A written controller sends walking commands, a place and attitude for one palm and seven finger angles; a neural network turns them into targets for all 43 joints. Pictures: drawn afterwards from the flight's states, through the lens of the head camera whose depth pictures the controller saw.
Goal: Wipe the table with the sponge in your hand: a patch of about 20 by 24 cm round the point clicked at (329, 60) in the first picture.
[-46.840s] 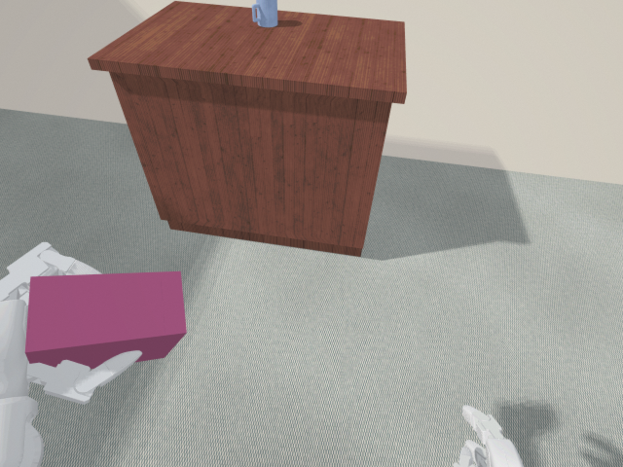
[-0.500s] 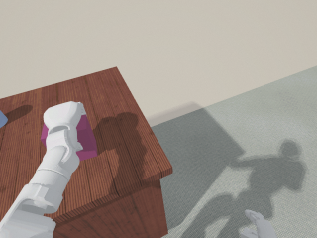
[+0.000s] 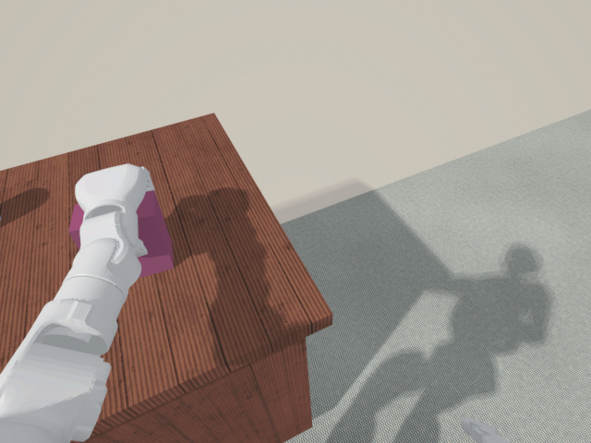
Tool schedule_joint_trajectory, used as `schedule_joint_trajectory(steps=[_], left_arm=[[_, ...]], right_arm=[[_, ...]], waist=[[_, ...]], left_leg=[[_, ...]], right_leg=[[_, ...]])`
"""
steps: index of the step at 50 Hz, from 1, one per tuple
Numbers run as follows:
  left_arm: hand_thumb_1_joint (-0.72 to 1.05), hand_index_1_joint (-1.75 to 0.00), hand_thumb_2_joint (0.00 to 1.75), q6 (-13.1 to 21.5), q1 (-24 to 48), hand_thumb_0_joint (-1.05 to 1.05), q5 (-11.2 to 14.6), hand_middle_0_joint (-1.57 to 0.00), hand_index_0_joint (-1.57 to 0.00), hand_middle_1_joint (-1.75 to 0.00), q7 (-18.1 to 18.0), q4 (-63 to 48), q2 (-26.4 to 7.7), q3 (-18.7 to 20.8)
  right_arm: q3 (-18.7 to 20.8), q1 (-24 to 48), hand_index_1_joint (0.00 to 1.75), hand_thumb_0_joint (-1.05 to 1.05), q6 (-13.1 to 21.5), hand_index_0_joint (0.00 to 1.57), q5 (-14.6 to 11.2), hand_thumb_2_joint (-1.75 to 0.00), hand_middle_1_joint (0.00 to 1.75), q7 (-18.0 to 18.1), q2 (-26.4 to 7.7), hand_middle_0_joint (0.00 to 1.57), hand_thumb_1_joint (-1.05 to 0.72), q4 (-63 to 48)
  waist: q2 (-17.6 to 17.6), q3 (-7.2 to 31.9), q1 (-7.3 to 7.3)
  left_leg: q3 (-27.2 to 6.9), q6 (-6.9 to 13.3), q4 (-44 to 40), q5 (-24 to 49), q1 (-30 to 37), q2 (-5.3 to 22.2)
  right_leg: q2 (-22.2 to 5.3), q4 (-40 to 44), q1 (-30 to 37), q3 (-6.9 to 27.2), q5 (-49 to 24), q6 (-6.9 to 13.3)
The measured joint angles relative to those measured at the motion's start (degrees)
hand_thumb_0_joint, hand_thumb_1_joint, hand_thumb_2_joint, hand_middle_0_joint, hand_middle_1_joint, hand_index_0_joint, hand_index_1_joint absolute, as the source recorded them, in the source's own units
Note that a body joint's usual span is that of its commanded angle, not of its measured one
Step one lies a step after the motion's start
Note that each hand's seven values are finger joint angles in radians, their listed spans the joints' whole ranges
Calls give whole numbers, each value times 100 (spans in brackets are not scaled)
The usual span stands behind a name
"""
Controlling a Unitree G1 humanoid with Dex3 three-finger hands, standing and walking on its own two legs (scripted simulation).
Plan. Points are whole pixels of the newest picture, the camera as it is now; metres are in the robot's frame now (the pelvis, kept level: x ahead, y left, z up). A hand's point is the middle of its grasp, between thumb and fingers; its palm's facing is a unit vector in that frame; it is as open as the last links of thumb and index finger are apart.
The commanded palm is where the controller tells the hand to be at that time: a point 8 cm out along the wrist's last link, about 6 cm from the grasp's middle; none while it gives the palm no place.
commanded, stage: wipe forward along the middle lane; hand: left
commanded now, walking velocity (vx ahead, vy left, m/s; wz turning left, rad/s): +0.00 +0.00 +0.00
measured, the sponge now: (131, 247) +0.39 +0.28 +0.05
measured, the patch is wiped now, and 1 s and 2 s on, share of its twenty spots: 1.00 1.00 1.00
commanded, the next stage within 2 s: slide back across to the first lane in 0.20 s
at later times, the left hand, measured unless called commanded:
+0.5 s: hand (115, 205) +0.43 +0.30 +0.11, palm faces -0.02 -0.05 -1.00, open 9.8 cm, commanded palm +0.40 +0.31 +0.15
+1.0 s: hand (72, 215) +0.41 +0.36 +0.11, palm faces -0.06 -0.04 -1.00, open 9.8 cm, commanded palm +0.37 +0.36 +0.16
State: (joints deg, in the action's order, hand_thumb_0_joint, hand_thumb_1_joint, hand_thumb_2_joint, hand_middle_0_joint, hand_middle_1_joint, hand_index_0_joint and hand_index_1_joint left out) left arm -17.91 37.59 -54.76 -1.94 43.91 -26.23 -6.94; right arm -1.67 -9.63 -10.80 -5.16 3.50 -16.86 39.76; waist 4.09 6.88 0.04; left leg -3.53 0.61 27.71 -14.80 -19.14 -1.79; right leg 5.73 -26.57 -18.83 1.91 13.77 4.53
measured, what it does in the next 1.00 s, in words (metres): shifts its weight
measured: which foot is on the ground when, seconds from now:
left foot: down 0.00-1.00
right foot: down 0.00-1.00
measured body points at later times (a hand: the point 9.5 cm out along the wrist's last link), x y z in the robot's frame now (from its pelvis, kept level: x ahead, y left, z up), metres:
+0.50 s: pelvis +0.01 +0.03 +0.00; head +0.02 +0.01 +0.45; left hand +0.43 +0.30 +0.16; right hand +0.13 -0.23 -0.12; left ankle -0.01 +0.12 -0.74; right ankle -0.01 -0.07 -0.74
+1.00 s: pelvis +0.03 +0.04 +0.00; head +0.05 +0.03 +0.45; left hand +0.40 +0.35 +0.16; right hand +0.19 -0.21 -0.11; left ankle -0.01 +0.12 -0.74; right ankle -0.01 -0.07 -0.74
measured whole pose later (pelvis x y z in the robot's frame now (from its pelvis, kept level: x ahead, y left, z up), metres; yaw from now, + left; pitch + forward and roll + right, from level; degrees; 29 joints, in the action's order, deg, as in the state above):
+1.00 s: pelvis +0.03 +0.04 +0.00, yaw +1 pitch +6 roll -1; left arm -13.2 31.3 -54.6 1.9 34.2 -31.9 -2.9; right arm -1.3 -8.3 -11.4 -4.3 2.2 -16.9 38.2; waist 4.0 4.4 1.2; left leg -4.0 3.9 24.8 -15.2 -15.1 -4.4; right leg 2.9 -21.3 -13.2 1.8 13.9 1.5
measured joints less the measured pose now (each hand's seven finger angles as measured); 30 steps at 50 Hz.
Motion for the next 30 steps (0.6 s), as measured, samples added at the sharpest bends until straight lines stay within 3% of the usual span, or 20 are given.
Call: schedule_joint_trajectory(steps=[18, 30], left_arm=[[-55, -138, 109, 93, 597, 0, -167, -78, -80, -140, -165, 647, 22, -26], [-53, -140, 109, 45, 22, 0, -80, -76, -79, -140, -150, 51, -135, 236]], right_arm=[[14, -41, 30, 1, -83, 20, 39, -90, 30, -67, 59, 20, -91, 46], [10, -126, 30, 1, -163, 20, 39, -90, 30, -115, 54, 20, -91, 0]], waist=[[-81, 38, -65], [-34, -13, -77]], left_leg=[[29, 150, 21, -20, -159, -110], [97, 255, -143, -29, 153, -163]], right_leg=[[-112, 86, -97, 31, -4, -155], [-173, 282, 222, 115, -15, -242]])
